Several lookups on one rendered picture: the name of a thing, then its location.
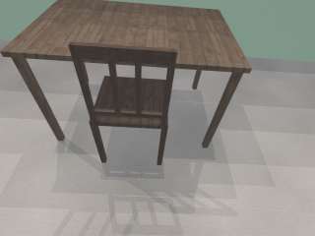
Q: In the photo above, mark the chair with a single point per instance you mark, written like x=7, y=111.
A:
x=123, y=101

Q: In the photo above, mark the table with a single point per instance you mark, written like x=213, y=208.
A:
x=203, y=40

